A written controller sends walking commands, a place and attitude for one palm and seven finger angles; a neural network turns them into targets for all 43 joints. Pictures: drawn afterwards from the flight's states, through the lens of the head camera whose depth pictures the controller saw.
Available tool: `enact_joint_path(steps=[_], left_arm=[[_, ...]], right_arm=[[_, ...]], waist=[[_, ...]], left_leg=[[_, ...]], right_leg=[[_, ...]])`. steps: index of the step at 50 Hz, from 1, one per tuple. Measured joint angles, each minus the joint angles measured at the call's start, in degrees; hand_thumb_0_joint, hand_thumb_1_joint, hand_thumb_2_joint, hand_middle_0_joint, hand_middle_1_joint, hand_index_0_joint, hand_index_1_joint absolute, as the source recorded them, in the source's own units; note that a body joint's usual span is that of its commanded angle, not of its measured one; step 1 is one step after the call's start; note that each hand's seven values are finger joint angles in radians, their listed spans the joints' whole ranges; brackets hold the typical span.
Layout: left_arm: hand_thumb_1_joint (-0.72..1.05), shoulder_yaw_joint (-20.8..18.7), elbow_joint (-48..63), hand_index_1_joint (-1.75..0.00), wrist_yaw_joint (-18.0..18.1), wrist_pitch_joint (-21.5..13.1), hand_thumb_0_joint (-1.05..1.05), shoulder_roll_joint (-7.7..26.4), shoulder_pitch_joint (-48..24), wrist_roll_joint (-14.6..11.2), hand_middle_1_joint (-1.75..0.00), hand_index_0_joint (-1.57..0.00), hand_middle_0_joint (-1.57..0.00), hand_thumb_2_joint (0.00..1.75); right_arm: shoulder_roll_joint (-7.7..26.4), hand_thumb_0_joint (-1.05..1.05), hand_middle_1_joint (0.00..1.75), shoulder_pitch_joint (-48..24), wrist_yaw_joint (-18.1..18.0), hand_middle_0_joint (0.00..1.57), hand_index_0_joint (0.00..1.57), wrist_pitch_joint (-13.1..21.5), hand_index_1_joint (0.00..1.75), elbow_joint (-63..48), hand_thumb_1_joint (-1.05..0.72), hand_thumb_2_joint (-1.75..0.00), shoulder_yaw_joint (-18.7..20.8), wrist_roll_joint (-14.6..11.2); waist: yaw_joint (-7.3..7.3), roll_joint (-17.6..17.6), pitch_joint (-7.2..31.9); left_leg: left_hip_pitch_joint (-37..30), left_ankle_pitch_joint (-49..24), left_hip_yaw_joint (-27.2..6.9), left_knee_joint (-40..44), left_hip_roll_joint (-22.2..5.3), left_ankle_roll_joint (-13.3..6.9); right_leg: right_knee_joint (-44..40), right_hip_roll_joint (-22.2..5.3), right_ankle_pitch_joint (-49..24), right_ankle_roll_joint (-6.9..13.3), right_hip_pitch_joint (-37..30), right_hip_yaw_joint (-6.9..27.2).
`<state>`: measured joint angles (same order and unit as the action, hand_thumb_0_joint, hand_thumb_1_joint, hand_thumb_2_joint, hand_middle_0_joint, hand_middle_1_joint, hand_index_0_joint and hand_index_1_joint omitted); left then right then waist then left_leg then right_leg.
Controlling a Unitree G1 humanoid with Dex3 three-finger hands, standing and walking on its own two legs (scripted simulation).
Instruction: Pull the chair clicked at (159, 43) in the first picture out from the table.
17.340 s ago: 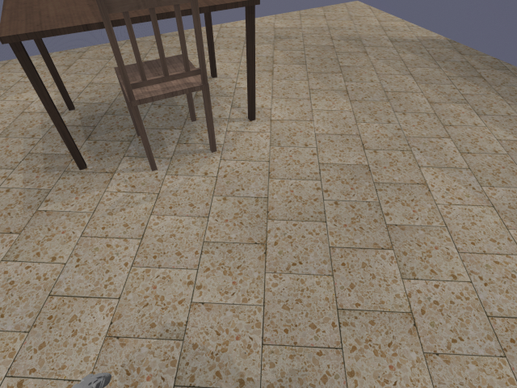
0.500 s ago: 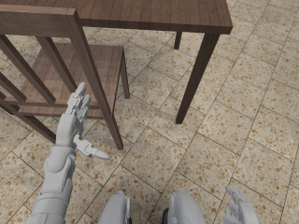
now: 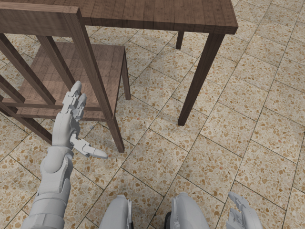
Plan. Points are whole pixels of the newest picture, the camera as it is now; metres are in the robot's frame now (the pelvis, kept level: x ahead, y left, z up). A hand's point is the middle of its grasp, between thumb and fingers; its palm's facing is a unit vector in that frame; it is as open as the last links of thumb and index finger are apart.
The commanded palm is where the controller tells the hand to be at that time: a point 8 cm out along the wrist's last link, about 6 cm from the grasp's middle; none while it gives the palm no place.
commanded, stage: push the fingers through the gap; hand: left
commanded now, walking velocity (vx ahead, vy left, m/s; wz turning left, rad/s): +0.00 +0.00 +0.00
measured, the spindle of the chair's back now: (29, 75) +0.52 +0.36 +0.03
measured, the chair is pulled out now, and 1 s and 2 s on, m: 0.00 0.00 0.00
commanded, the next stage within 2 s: hook a spindle and tug to test in 1.68 s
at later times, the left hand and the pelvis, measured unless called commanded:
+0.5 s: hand (95, 116) +0.39 +0.16 +0.03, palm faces -0.07 -1.00 -0.03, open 16.9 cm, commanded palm +0.37 +0.21 +0.03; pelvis +0.00 +0.01 +0.00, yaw +0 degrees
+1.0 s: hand (99, 98) +0.44 +0.15 +0.03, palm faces -0.05 -1.00 -0.05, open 16.9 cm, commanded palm +0.42 +0.21 +0.03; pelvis +0.00 +0.00 +0.00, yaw -1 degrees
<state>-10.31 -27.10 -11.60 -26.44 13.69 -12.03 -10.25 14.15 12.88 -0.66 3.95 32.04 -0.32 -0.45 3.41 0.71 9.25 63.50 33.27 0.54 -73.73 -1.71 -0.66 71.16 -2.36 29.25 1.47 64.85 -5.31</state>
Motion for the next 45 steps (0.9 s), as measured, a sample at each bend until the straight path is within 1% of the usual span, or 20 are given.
enact_joint_path(steps=[5, 8, 12, 18, 22, 24, 26, 30, 34, 37, 41, 45], left_arm=[[-0.5, 0.34, 1.87, -0.08, -0.53, 0.49, -0.02, 0.34, 0.96, -0.72, -0.08, -0.06, -0.06, 0.3], [-0.5, 0.55, 1.2, -0.08, -0.96, 0.86, -0.02, 0.23, 1.1, -0.84, -0.08, -0.06, -0.06, 0.3], [-0.5, 0.73, -0.92, -0.08, -0.33, 0.97, -0.02, 0.14, -0.7, -0.46, -0.08, -0.06, -0.06, 0.3], [-0.5, 1.18, -1.76, -0.08, 0.53, 0.12, -0.02, 0.12, -4.01, 0.44, -0.08, -0.06, -0.06, 0.3], [-0.5, 1.47, -3.04, -0.08, 1.01, 0.31, -0.02, -0.14, -5.87, 0.89, -0.08, -0.06, -0.06, 0.3], [-0.5, 0.92, -4.04, -0.08, 1.23, 0.2, -0.02, -0.34, -6.4, 1.03, -0.08, -0.07, -0.06, 0.3], [-0.5, 0.27, -5.57, -0.08, 1.59, 0.87, -0.02, -0.04, -7.3, 1.4, -0.08, -0.07, -0.06, 0.3], [-0.5, -0.83, -8.13, -0.08, 1.99, 1.16, -0.02, 1.18, -9.21, 1.57, -0.08, -0.07, -0.06, 0.3], [-0.5, -1.29, -9.59, -0.08, 1.39, -0.2, -0.02, 2.01, -11.49, 1.21, -0.08, -0.07, -0.06, 0.3], [-0.5, -1.46, -12.23, -0.08, 0.77, -0.72, -0.02, 2.56, -14.28, 1.41, -0.08, -0.07, -0.06, 0.3], [-0.5, -2.62, -16.22, -0.08, 0.43, 0.08, -0.02, 3.27, -17.58, 1.83, -0.08, -0.06, -0.06, 0.3], [-0.5, -3.91, -17.66, -0.08, 0.96, 0.27, -0.02, 3.67, -18.59, 2.11, -0.08, -0.06, -0.06, 0.3]], right_arm=[[0.03, 0.01, 0.3, 0.06, 0.23, 0.2, 0.2, -0.22, 0.3, -0.15, -0.91, -0.9, 0.1, -0.1], [0.07, 0.01, 0.3, 0.24, 0.16, 0.2, 0.2, -0.4, 0.3, -0.05, -0.91, -0.9, -0.12, -0.25], [0.16, 0.01, 0.3, 0.15, -0.01, 0.2, 0.2, -0.13, 0.3, 0.1, -0.91, -0.9, -0.29, -0.15], [0.08, 0.01, 0.3, -0.34, 0.05, 0.2, 0.2, 0.08, 0.3, 0.7, -0.91, -0.9, -0.11, 0.3], [0.05, 0.01, 0.3, -0.14, 0.38, 0.2, 0.2, -0.57, 0.3, 0.83, -0.91, -0.9, -0.04, 0.33], [0.0, 0.01, 0.3, 0.17, 0.4, 0.2, 0.2, -1.1, 0.3, 0.81, -0.91, -0.9, -0.15, 0.28], [-0.11, 0.01, 0.3, 0.53, 0.4, 0.2, 0.2, -1.52, 0.3, 0.8, -0.91, -0.9, -0.34, 0.27], [-0.3, 0.01, 0.3, 0.94, 0.25, 0.2, 0.2, -1.7, 0.3, 1.04, -0.91, -0.9, -0.56, 0.32], [-0.21, 0.01, 0.3, 1.24, 0.01, 0.2, 0.2, -1.39, 0.3, 1.88, -0.91, -0.9, -0.57, 0.45], [0.05, 0.01, 0.3, 1.42, -0.03, 0.2, 0.2, -1.45, 0.3, 2.52, -0.91, -0.9, -0.62, 0.49], [0.33, 0.01, 0.3, 1.66, 0.1, 0.2, 0.2, -2.08, 0.3, 2.54, -0.91, -0.9, -0.64, 0.55], [0.44, 0.01, 0.3, 2.25, 0.31, 0.2, 0.2, -2.61, 0.3, 2.11, -0.91, -0.9, -0.41, 0.72]], waist=[[-0.15, 0.32, 0.04], [-0.31, 0.36, 0.32], [-0.27, 0.31, 0.23], [0.15, 0.3, 0.05], [0.42, 0.6, 0.2], [0.38, 0.52, 0.15], [0.45, 0.36, 0.15], [0.92, 0.29, -0.18], [1.29, 0.35, -0.34], [1.66, 0.42, -0.28], [2.47, 0.48, -0.31], [3.12, 0.55, -0.45]], left_leg=[[-0.45, -0.1, 0.19, 0.57, 0.01, -0.24], [-0.89, -0.17, 0.25, 1.01, 0.11, -0.39], [-0.53, -0.13, 0.01, 0.73, 0.3, -0.49], [0.56, 0.06, -0.01, -0.08, 0.35, -0.57], [0.66, 0.02, 0.28, 0.04, 0.34, -0.66], [0.51, -0.07, 0.49, 0.26, 0.34, -0.72], [0.49, -0.21, 0.57, 0.42, 0.36, -0.72], [0.76, -0.42, 0.36, 0.41, 0.28, -0.59], [1.25, -0.55, 0.09, 0.26, 0.16, -0.45], [1.7, -0.61, -0.07, 0.09, 0.16, -0.39], [2.3, -0.67, 0.01, -0.01, 0.03, -0.37], [2.57, -0.75, 0.33, 0.22, -0.15, -0.35]], right_leg=[[-0.75, 0.05, -0.28, -0.28, -0.48, 0.19], [-1.23, -0.02, -0.36, -0.47, -0.95, 0.25], [-1.12, -0.21, -0.29, -0.57, -0.83, 0.03], [-0.52, -0.27, -0.22, -0.67, 0.16, 0.04], [-0.56, -0.25, -0.32, -0.79, 0.41, 0.34], [-0.63, -0.24, -0.41, -0.83, 0.41, 0.55], [-0.66, -0.25, -0.49, -0.8, 0.48, 0.64], [-0.71, -0.16, -0.67, -0.62, 0.67, 0.44], [-0.75, -0.05, -0.85, -0.48, 1.0, 0.17], [-0.65, -0.04, -0.88, -0.41, 1.37, 0.02], [-0.55, 0.08, -1.01, -0.35, 2.05, 0.12], [-0.68, 0.29, -1.2, -0.34, 2.55, 0.43]])
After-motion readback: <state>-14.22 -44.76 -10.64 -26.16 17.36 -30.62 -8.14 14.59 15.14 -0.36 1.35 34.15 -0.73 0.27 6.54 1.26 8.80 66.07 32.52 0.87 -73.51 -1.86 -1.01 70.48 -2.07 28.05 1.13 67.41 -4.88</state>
